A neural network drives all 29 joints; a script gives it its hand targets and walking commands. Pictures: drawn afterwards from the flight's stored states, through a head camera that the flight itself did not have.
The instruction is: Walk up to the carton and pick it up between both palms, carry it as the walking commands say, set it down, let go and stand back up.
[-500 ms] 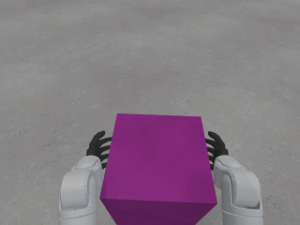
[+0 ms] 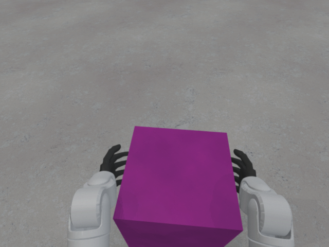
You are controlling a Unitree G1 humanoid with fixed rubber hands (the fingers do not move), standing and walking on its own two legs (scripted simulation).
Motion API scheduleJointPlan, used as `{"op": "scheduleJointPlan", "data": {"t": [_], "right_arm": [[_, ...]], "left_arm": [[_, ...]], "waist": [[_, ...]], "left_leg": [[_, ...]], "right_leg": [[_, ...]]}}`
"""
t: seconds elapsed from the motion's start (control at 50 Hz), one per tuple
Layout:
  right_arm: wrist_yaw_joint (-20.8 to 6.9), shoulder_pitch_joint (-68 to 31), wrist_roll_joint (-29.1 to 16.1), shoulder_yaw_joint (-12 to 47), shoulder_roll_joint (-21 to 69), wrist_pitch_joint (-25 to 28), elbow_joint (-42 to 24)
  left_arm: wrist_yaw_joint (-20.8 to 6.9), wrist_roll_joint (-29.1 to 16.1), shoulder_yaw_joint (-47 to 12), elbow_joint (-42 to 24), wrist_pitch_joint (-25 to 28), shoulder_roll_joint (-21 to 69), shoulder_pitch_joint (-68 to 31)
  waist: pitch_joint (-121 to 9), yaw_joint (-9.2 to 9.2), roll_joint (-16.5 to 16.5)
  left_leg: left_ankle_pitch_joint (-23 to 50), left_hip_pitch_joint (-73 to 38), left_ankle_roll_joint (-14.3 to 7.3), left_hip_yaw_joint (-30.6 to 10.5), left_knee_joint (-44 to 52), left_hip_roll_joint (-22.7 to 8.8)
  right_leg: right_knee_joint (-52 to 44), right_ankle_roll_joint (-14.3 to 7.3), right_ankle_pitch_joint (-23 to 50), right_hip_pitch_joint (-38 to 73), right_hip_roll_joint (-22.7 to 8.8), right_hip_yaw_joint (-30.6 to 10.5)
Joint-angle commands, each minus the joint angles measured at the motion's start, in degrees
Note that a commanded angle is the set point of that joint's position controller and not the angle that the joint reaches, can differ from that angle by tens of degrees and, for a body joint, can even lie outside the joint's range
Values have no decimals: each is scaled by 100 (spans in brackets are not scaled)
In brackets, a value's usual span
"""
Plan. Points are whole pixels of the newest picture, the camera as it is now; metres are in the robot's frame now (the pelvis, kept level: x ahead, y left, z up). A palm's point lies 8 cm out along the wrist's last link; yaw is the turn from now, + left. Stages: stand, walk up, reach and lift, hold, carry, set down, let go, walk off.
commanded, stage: carry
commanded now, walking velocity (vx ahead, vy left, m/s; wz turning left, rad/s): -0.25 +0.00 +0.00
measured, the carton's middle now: (175, 194) +0.26 -0.01 +0.00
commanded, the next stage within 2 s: none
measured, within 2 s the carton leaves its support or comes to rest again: neither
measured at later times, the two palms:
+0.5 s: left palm out of the picture +0.07 +0.18 +0.08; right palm out of the picture +0.09 -0.12 +0.10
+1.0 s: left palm out of the picture -0.07 +0.09 +0.10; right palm out of the picture -0.08 -0.21 +0.09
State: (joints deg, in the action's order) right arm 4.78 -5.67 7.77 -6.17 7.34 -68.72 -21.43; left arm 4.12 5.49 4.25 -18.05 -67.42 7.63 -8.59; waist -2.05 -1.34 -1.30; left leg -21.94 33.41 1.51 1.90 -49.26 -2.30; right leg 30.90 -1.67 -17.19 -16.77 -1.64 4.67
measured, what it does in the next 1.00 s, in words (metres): walks backwards: left foot, then right foot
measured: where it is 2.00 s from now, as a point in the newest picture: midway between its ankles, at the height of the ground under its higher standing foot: outside the picture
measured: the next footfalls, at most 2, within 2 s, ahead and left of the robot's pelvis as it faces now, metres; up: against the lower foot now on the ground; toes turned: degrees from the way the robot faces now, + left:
left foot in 0.30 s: -0.14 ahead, +0.11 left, +0.00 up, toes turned +7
right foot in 0.74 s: -0.28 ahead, -0.15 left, +0.00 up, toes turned -4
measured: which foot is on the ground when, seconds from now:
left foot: up 0.00-0.28, down 0.30-0.74, up 0.76-1.00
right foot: down 0.00-0.32, up 0.34-0.72, down 0.74-1.00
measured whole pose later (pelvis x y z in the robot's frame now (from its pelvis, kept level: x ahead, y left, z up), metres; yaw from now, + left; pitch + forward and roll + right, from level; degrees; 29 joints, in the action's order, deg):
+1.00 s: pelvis -0.34 -0.05 +0.00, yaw +2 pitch +4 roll +1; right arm 5.5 -8.9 6.8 -6.4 7.5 -69.1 -20.5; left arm 3.9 6.3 5.4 -19.4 -67.6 7.7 -9.2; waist -6.6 -2.6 -0.8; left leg -19.2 17.7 1.9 4.4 -32.1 -2.5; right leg 31.1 -2.0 -14.2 -21.4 -1.9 5.5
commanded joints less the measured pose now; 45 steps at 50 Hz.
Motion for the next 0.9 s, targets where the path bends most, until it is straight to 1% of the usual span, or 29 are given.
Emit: {"op": "scheduleJointPlan", "data": {"t": [0.0,0.04,0.08,0.16,0.2,0.22,0.24,0.26,0.28,0.3,0.32,0.34,0.36,0.38,0.42,0.46,0.52,0.6,0.62,0.66,0.68,0.7,0.72,0.74,0.76,0.78,0.8,0.82,0.88], "right_arm": [[-1435,-3460,-2837,4539,5269,164,-858],[-1384,-3290,-2816,4507,5081,121,-856],[-1336,-3086,-2745,4467,4964,54,-796],[-1337,-2912,-2664,4348,4963,-33,-454],[-1359,-2851,-2635,4291,5053,-38,-277],[-1375,-2784,-2610,4271,5091,-32,-195],[-1397,-2737,-2577,4224,5121,-21,-96],[-1425,-2708,-2548,4145,5147,-1,0],[-1456,-2694,-2525,4106,5170,30,30],[-1474,-2808,-2562,4095,5116,63,-104],[-1500,-3042,-2495,4055,5204,158,-167],[-1518,-3176,-2563,4097,5285,111,-305],[-1511,-3351,-2653,4137,5273,89,-496],[-1487,-3313,-2619,4101,5253,86,-435],[-1431,-2939,-2467,3924,5135,98,-315],[-1416,-2567,-2346,3768,5040,96,-157],[-1453,-2499,-2316,3832,4944,76,-74],[-1475,-2669,-2319,3962,4974,70,-130],[-1478,-2731,-2343,4022,5008,81,-202],[-1470,-2878,-2358,4099,5053,115,-299],[-1459,-2933,-2366,4134,5094,131,-329],[-1461,-2983,-2409,4192,5113,142,-363],[-1459,-3013,-2391,4204,5054,151,-385],[-1451,-3464,-2490,4348,5098,159,-739],[-1454,-3811,-2563,4404,5190,169,-803],[-1462,-3770,-2650,4488,5228,170,-779],[-1476,-3647,-2763,4551,5286,154,-768],[-1467,-3648,-2835,4574,5265,129,-775],[-1418,-3388,-2828,4495,4984,26,-540]], "left_arm": [[-1359,-2138,-3748,-625,52,5269,-2212],[-1319,-2069,-3665,-540,-1,5077,-2002],[-1299,-1964,-3571,-360,-61,4992,-1685],[-1311,-1973,-3646,-260,-131,4959,-1672],[-1328,-2029,-3722,-256,-141,4981,-1808],[-1330,-2047,-3763,-242,-142,5007,-1874],[-1333,-2046,-3805,-205,-133,5039,-1906],[-1340,-2051,-3878,-197,-109,5114,-1988],[-1346,-2097,-3952,-200,-70,5167,-2136],[-1356,-2174,-3990,-244,-35,5272,-2297],[-1384,-2363,-4155,-680,-47,5304,-3029],[-1392,-2412,-4241,-676,-24,5479,-3144],[-1393,-2490,-4259,-511,-6,5532,-3087],[-1395,-2535,-4215,-382,0,5498,-2996],[-1371,-2555,-4205,-377,-24,5388,-2844],[-1319,-2539,-4238,-355,-77,5292,-2645],[-1261,-2435,-4224,-199,-107,5198,-2440],[-1272,-2343,-4133,-91,-106,5295,-2361],[-1282,-2325,-4110,-81,-98,5331,-2320],[-1300,-2264,-4016,-95,-73,5378,-2273],[-1308,-2220,-3936,-84,-68,5347,-2249],[-1320,-2188,-3888,-148,-52,5327,-2191],[-1333,-2142,-3848,-221,-40,5252,-2100],[-1346,-2093,-3888,-182,34,5447,-2206],[-1347,-2073,-3822,-160,30,5464,-2414],[-1347,-2127,-3831,-305,35,5418,-2377],[-1337,-2116,-3800,-439,52,5372,-2320],[-1319,-2110,-3776,-489,42,5288,-2329],[-1255,-1951,-3672,-246,-48,5033,-1937]], "waist": [[-1223,95,886],[-1560,67,1034],[-1778,113,1267],[-1936,201,1351],[-1925,186,1254],[-1948,148,1125],[-1950,130,938],[-1916,151,660],[-1755,149,-92],[-1528,188,-1322],[-1136,0,-1876],[-838,33,-936],[-777,103,-221],[-875,131,-158],[-1146,134,-554],[-1402,120,-928],[-1671,69,-1062],[-1852,26,-1203],[-1924,27,-1155],[-1970,80,-932],[-1953,40,-518],[-1747,28,335],[-1528,56,1473],[-1495,152,1865],[-1262,123,1281],[-1181,79,937],[-1220,62,862],[-1276,59,970],[-1571,104,1250]], "left_leg": [[-93,26,85,-322,-2132,257],[-262,55,200,-46,-1585,262],[-620,-88,227,107,-938,287],[-866,-663,107,202,381,403],[-546,-1041,-1,266,1278,426],[-81,-1378,-47,320,2045,404],[531,-1921,-79,266,2818,231],[747,-2593,-147,-62,3145,-97],[539,-2973,-281,-869,3462,-794],[1851,-3053,-650,-2003,3353,-2135],[2857,-1775,-1327,-1722,3211,-2457],[2769,-1222,-1298,-1334,3354,-2076],[2483,-1344,-970,-744,3160,-1626],[2496,-1589,-764,-500,3024,-1408],[2806,-2268,-739,-417,2803,-1161],[3773,-2870,-922,-615,2560,-1205],[4400,-3124,-1150,-999,2493,-1443],[3806,-2946,-1089,-1147,2660,-1448],[3366,-2929,-1050,-1112,2665,-1401],[2269,-2518,-701,-816,2532,-1077],[1606,-1902,-437,-641,2350,-842],[944,-1112,-176,-370,2044,-563],[-62,-284,129,65,1365,-208],[-518,-697,92,119,388,-281],[-281,-881,76,-44,-311,-166],[-5,-717,50,-47,-394,-111],[139,-680,56,-10,-434,-113],[128,-661,52,23,-212,-133],[-442,-860,76,259,657,40]], "right_leg": [[-592,-545,3550,319,-1380,-421],[-438,-519,3965,937,-1266,-489],[-460,-641,4141,1279,-1431,-928],[-699,-755,3498,1433,-1611,-1444],[-705,-737,3132,1355,-1552,-1420],[-647,-649,2850,1249,-1444,-1297],[-589,-469,2468,918,-1299,-1139],[-531,-210,1835,293,-1127,-1027],[-164,81,843,-463,-831,-765],[790,421,-609,-1400,-297,-110],[2300,319,-1349,-1246,-231,-116],[3369,277,-1197,-1256,8,-375],[3664,252,-866,-1411,110,-616],[3773,283,-755,-1607,122,-654],[3693,370,-613,-1876,136,-530],[3261,491,-800,-2008,138,-326],[2453,555,-1236,-1719,133,-101],[1099,463,-1151,-870,270,100],[627,425,-978,-641,278,130],[-984,355,83,240,160,144],[-1375,334,231,894,-198,-275],[-1569,234,-239,1214,-905,-1016],[-1506,-80,827,1238,-2079,-2010],[-1386,-593,1336,186,-2277,-1596],[-1331,-575,1521,-226,-1840,-1202],[-1193,-423,1731,-44,-1482,-841],[-1031,-332,1946,48,-1316,-627],[-938,-302,2020,162,-1228,-554],[-734,-410,2338,670,-1238,-790]]}}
